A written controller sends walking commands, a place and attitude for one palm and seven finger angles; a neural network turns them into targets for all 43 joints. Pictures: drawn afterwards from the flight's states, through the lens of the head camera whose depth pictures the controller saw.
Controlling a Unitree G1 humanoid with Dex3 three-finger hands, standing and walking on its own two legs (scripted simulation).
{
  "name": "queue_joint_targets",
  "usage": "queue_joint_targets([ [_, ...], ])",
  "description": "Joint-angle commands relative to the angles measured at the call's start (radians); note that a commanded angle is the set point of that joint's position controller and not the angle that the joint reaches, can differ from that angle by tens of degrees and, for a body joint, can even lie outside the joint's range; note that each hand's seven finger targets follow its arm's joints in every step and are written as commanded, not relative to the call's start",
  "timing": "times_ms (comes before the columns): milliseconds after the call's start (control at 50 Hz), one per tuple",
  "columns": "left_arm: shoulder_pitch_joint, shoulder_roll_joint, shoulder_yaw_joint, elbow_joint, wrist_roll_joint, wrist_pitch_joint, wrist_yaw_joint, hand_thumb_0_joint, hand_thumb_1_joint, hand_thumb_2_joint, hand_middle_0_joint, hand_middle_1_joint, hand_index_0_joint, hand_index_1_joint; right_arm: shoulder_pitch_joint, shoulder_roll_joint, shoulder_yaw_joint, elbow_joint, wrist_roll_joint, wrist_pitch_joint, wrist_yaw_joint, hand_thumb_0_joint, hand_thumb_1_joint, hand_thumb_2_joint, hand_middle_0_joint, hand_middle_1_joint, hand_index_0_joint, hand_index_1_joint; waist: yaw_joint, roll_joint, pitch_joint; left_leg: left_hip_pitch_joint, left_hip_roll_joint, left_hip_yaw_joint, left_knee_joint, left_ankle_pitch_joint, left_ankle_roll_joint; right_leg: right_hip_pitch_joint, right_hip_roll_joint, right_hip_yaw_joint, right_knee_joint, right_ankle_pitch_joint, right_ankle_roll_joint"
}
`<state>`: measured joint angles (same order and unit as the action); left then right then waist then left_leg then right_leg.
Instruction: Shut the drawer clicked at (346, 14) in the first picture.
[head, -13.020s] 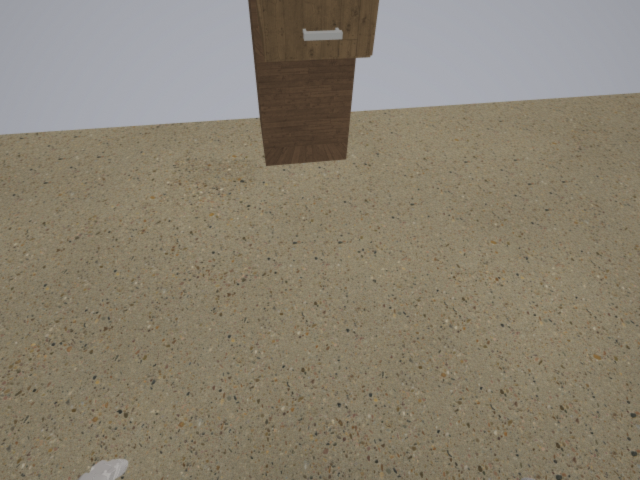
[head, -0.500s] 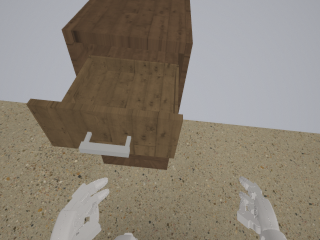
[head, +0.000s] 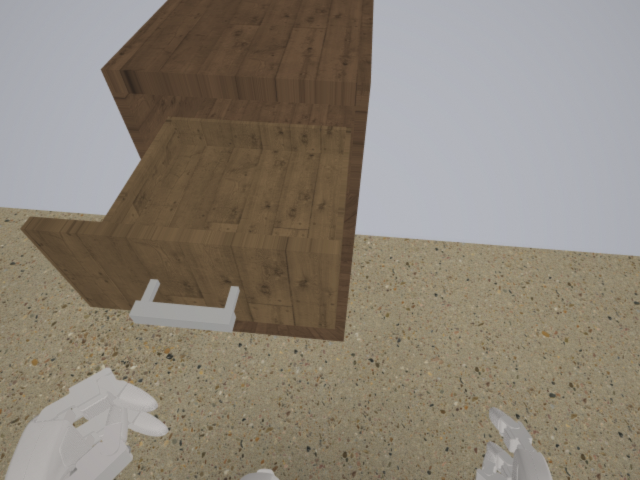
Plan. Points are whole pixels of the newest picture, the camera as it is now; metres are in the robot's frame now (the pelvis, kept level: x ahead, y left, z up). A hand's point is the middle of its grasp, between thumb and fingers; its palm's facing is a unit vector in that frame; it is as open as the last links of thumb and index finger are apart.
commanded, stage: raise the hand and make a fist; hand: left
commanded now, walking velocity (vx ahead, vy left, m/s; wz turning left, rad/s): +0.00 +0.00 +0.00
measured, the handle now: (188, 303) +0.32 +0.19 +0.04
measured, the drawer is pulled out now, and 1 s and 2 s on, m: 0.29 0.29 0.29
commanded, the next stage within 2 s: bring the fist close to the handle in 1.02 s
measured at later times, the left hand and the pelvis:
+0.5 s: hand (147, 448) +0.14 +0.16 +0.12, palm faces -0.06 -1.00 -0.03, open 3.2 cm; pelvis +0.00 +0.03 +0.01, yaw +1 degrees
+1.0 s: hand (143, 418) +0.16 +0.16 +0.14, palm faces +0.00 -1.00 -0.07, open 3.3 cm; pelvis +0.01 +0.02 +0.02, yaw +0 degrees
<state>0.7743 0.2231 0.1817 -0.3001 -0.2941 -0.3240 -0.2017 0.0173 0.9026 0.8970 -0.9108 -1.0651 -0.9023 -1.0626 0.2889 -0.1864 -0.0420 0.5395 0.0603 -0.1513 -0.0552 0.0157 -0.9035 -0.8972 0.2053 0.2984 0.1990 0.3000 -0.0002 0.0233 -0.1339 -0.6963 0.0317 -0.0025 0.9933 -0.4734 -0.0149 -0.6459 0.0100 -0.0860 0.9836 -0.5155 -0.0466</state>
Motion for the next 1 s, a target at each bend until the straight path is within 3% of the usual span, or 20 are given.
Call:
queue_joint_targets([
  [0,0.015,0.042,-0.043,-0.19,-0.02,-0.2,-0.077,0.0,0.9,0.9,-1.1,-1.275,-1.1,-1.275,-0.137,-0.122,-0.027,-0.167,-0.001,-0.13,0.02,0.0,-0.9,-0.9,0.2,0.3,0.2,0.3,-0.028,-0.046,-0.081,0.044,-0.038,-0.025,-0.06,0.269,0.041,0.084,-0.046,0.129,-0.184,0.45,0.085],
  [60,0.0,0.05,-0.088,-0.17,-0.014,-0.191,-0.144,0.0,0.9,0.9,-1.16,-1.34,-1.16,-1.34,-0.139,-0.146,-0.028,-0.181,0.011,-0.161,0.015,0.0,-0.9,-0.9,0.2,0.3,0.2,0.3,-0.04,-0.053,-0.07,0.054,-0.038,-0.028,-0.064,0.213,0.052,0.053,-0.044,0.141,-0.225,0.289,0.073],
  [100,-0.018,0.09,-0.066,-0.229,-0.006,-0.169,-0.141,0.0,0.9,0.9,-1.2,-1.383,-1.2,-1.383,-0.127,-0.152,-0.034,-0.195,0.012,-0.167,0.008,0.0,-0.9,-0.9,0.2,0.3,0.2,0.3,-0.024,-0.037,-0.121,0.086,-0.037,-0.023,-0.089,0.2,0.057,0.069,-0.039,0.129,-0.232,0.204,0.055],
  [160,-0.006,0.148,0.019,-0.301,0.012,-0.128,-0.065,0.0,0.9,0.9,-1.26,-1.448,-1.26,-1.448,-0.147,-0.14,-0.036,-0.206,0.008,-0.15,0.003,0.0,-0.9,-0.9,0.2,0.3,0.2,0.3,0.022,0.009,-0.153,0.126,-0.029,-0.019,-0.133,0.211,0.055,0.095,-0.022,0.086,-0.215,0.175,0.036],
  [180,0.021,0.118,0.012,-0.33,0.013,-0.116,-0.036,0.0,0.9,0.9,-1.28,-1.47,-1.28,-1.47,-0.143,-0.126,-0.032,-0.218,0.009,-0.141,0.005,0.0,-0.9,-0.9,0.2,0.3,0.2,0.3,0.034,0.025,-0.17,0.147,-0.029,-0.016,-0.153,0.228,0.054,0.11,-0.018,0.059,-0.201,0.195,0.03],
  [220,0.046,0.061,-0.018,-0.349,0.013,-0.089,0.009,0.0,0.9,0.9,-1.32,-1.513,-1.32,-1.513,-0.154,-0.111,-0.026,-0.232,0.009,-0.127,0.013,0.0,-0.9,-0.9,0.2,0.3,0.2,0.3,0.041,0.034,-0.133,0.166,-0.024,-0.017,-0.179,0.244,0.05,0.104,-0.006,0.017,-0.185,0.225,0.028],
  [260,0.061,0.031,-0.047,-0.336,0.02,-0.054,0.035,0.0,0.9,0.9,-1.36,-1.557,-1.36,-1.557,-0.169,-0.113,-0.018,-0.238,0.01,-0.115,0.022,0.0,-0.9,-0.9,0.2,0.3,0.2,0.3,0.037,0.009,-0.091,0.163,-0.018,-0.022,-0.192,0.242,0.051,0.101,-0.002,0.004,-0.195,0.229,0.029],
  [300,0.05,-0.005,-0.126,-0.358,0.038,-0.02,0.034,0.0,0.9,0.9,-1.4,-1.6,-1.4,-1.6,-0.161,-0.122,-0.009,-0.25,0.009,-0.112,0.029,0.0,-0.9,-0.9,0.2,0.3,0.2,0.3,0.017,0.022,-0.055,0.175,-0.015,-0.024,-0.203,0.239,0.051,0.085,-0.002,-0.004,-0.201,0.237,0.034],
  [360,0.053,0.027,-0.15,-0.343,0.072,0.041,0.021,0.0,0.9,0.9,-1.4,-1.6,-1.4,-1.6,-0.17,-0.133,-0.001,-0.255,0.01,-0.107,0.03,0.0,-0.9,-0.9,0.2,0.3,0.2,0.3,0.005,-0.012,0.005,0.157,-0.012,-0.028,-0.213,0.203,0.056,0.089,-0.003,0.014,-0.235,0.213,0.036],
  [400,0.028,0.037,-0.172,-0.394,0.088,0.063,0.014,0.0,0.9,0.9,-1.4,-1.6,-1.4,-1.6,-0.157,-0.133,0.008,-0.271,0.008,-0.105,0.031,0.0,-0.9,-0.9,0.2,0.3,0.2,0.3,0.002,0.003,0.006,0.165,-0.014,-0.029,-0.227,0.183,0.057,0.094,-0.006,0.015,-0.242,0.19,0.035],
  [460,0.004,0.085,-0.121,-0.484,0.092,0.067,0.034,0.0,0.9,0.9,-1.4,-1.6,-1.4,-1.6,-0.158,-0.129,0.013,-0.279,0.005,-0.104,0.029,0.0,-0.9,-0.9,0.2,0.3,0.2,0.3,0.02,0.028,-0.03,0.198,-0.012,-0.037,-0.241,0.2,0.055,0.116,-0.001,0.002,-0.233,0.191,0.029],
  [540,-0.004,0.041,-0.134,-0.549,0.07,0.049,0.064,0.0,0.9,0.9,-1.4,-1.6,-1.4,-1.6,-0.142,-0.117,0.023,-0.285,0.005,-0.108,0.036,0.0,-0.9,-0.9,0.2,0.3,0.2,0.3,0.018,0.032,-0.042,0.232,-0.008,-0.039,-0.248,0.209,0.049,0.11,0.005,-0.014,-0.23,0.189,0.029],
  [600,-0.032,0.016,-0.161,-0.522,0.069,0.057,0.071,0.0,0.9,0.9,-1.4,-1.6,-1.4,-1.6,-0.144,-0.127,0.03,-0.273,0.006,-0.118,0.037,0.0,-0.9,-0.9,0.2,0.3,0.2,0.3,0.004,0.038,0.003,0.222,-0.006,-0.048,-0.261,0.156,0.047,0.094,0.005,-0.014,-0.247,0.143,0.031],
  [680,0.012,-0.01,-0.194,-0.41,0.084,0.111,0.048,0.0,0.9,0.9,-1.4,-1.6,-1.4,-1.6,-0.146,-0.139,0.025,-0.265,0.01,-0.121,0.033,0.0,-0.9,-0.9,0.2,0.3,0.2,0.3,0.0,-0.049,0.037,0.192,-0.012,-0.043,-0.271,0.126,0.051,0.111,-0.002,0.001,-0.28,0.127,0.036],
  [720,-0.003,0.012,-0.191,-0.428,0.094,0.131,0.04,0.0,0.9,0.9,-1.4,-1.6,-1.4,-1.6,-0.146,-0.141,0.026,-0.272,0.009,-0.119,0.03,0.0,-0.9,-0.9,0.2,0.3,0.2,0.3,0.006,-0.043,0.019,0.196,-0.018,-0.036,-0.272,0.141,0.054,0.132,-0.007,0.011,-0.285,0.141,0.036],
  [760,0.012,0.083,-0.107,-0.446,0.099,0.135,0.053,0.0,0.9,0.9,-1.4,-1.6,-1.4,-1.6,-0.156,-0.134,0.018,-0.267,0.008,-0.116,0.025,0.0,-0.9,-0.9,0.2,0.3,0.2,0.3,0.03,-0.027,-0.022,0.209,-0.02,-0.028,-0.27,0.183,0.053,0.17,-0.008,0.018,-0.282,0.183,0.032],
  [780,0.034,0.08,-0.098,-0.473,0.1,0.13,0.058,0.0,0.9,0.9,-1.4,-1.6,-1.4,-1.6,-0.154,-0.127,0.02,-0.274,0.008,-0.114,0.025,0.0,-0.9,-0.9,0.2,0.3,0.2,0.3,0.038,-0.013,-0.05,0.225,-0.02,-0.023,-0.272,0.206,0.052,0.183,-0.009,0.011,-0.272,0.204,0.031],
  [880,0.018,0.029,-0.122,-0.536,0.069,0.064,0.084,0.0,0.9,0.9,-1.4,-1.6,-1.4,-1.6,-0.139,-0.116,0.021,-0.257,0.004,-0.136,0.035,0.0,-0.9,-0.9,0.2,0.3,0.2,0.3,0.027,0.054,-0.04,0.256,-0.018,-0.018,-0.255,0.276,0.047,0.162,0.001,-0.006,-0.254,0.274,0.029],
  [960,0.059,0.027,-0.12,-0.451,0.065,0.049,0.067,0.0,0.9,0.9,-1.4,-1.6,-1.4,-1.6,-0.139,-0.132,0.011,-0.233,0.003,-0.146,0.038,0.0,-0.9,-0.9,0.2,0.3,0.2,0.3,0.016,-0.022,-0.012,0.226,-0.021,-0.019,-0.238,0.276,0.051,0.162,0.001,0.007,-0.268,0.303,0.035],
  [980,0.066,0.009,-0.149,-0.433,0.07,0.057,0.054,0.0,0.9,0.9,-1.4,-1.6,-1.4,-1.6,-0.136,-0.132,0.011,-0.238,0.004,-0.145,0.039,0.0,-0.9,-0.9,0.2,0.3,0.2,0.3,0.008,-0.028,-0.006,0.222,-0.024,-0.013,-0.235,0.264,0.052,0.154,-0.003,0.014,-0.273,0.304,0.039],
])
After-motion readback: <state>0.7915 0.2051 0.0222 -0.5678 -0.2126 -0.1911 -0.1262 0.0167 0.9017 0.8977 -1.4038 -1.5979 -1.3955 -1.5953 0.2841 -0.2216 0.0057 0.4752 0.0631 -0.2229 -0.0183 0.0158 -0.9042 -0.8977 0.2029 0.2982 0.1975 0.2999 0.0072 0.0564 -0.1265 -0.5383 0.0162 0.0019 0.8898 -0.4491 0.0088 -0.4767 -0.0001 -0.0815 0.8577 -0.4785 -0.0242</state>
